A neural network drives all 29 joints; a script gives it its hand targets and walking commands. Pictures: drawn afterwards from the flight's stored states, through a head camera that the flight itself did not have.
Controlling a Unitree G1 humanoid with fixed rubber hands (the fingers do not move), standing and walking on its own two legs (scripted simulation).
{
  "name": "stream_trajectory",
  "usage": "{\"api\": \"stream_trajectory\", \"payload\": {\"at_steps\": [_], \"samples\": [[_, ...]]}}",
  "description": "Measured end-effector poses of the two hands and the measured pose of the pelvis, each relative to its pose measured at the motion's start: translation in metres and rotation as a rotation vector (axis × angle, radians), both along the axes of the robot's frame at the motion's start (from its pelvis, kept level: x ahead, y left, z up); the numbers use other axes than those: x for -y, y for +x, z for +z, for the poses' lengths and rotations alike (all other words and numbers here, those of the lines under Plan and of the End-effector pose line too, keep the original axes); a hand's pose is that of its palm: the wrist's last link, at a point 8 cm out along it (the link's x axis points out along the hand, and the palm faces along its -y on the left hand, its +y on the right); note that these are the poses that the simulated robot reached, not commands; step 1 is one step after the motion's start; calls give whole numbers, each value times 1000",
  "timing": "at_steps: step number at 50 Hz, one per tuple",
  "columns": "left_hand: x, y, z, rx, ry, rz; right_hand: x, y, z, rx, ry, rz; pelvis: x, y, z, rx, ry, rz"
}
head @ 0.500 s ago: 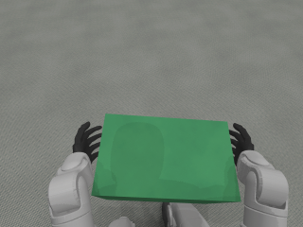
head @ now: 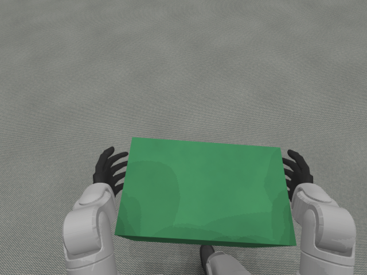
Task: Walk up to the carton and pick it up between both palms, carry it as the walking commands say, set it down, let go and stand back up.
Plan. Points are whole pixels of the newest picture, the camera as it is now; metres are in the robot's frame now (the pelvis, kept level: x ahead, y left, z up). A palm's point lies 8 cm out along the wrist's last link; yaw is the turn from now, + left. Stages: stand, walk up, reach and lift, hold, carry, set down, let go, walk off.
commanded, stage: carry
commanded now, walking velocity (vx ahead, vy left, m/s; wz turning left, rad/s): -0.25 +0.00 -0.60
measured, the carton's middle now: (199, 198) +0.27 -0.02 -0.01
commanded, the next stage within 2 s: none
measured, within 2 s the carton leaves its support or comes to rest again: neither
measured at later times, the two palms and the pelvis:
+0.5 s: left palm out of the picture +0.11 +0.02 +0.06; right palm out of the picture -0.03 -0.32 +0.04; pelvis -0.19 -0.05 +0.00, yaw -18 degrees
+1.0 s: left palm out of the picture -0.08 -0.03 +0.07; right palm out of the picture -0.30 -0.32 +0.06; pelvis -0.39 -0.02 +0.00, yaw -36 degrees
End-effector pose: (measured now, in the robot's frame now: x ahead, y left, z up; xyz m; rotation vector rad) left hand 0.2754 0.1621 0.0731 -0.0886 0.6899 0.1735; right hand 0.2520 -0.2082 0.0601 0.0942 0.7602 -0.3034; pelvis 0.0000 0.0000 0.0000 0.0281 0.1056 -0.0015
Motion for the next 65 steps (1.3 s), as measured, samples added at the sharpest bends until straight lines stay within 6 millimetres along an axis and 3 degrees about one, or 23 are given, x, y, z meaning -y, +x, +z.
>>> {"api": "stream_trajectory", "payload": {"at_steps": [5,11,17,22,26,33,38,43,48,54,60,65], "samples": [[10,-43,-8,-18,-67,-5,9,-50,10,-14,-27,-43,10,-44,5,16,6,-58],[29,-88,3,-9,-53,-32,27,-111,10,-4,9,-85,24,-81,8,45,-24,-158],[80,-114,11,67,-1,-128,72,-164,1,69,5,-141,47,-124,-10,52,-37,-248],[122,-149,-8,-54,42,-254,105,-237,-16,-49,13,-231,49,-168,-3,57,-7,-277],[141,-175,-17,-83,32,-335,114,-292,-15,-74,18,-326,45,-202,0,33,-8,-326],[142,-220,-17,-40,-66,-372,106,-357,7,-18,-34,-414,32,-261,2,11,-1,-409],[138,-258,-4,-27,-54,-391,98,-404,11,-1,-4,-447,28,-294,8,14,-35,-502],[154,-295,10,54,-44,-438,106,-454,14,74,-13,-482,30,-330,-3,24,-35,-579],[181,-338,3,20,11,-547,116,-526,-1,29,-13,-541,22,-371,-6,39,-46,-616],[192,-387,-11,-55,27,-668,101,-607,-4,-37,9,-671,1,-413,-2,31,-37,-650],[172,-417,-11,-41,-41,-672,76,-643,13,-8,-30,-706,-24,-450,0,30,-29,-677],[149,-444,5,-27,-47,-637,59,-663,22,16,-9,-692,-32,-474,11,28,-38,-715]]}}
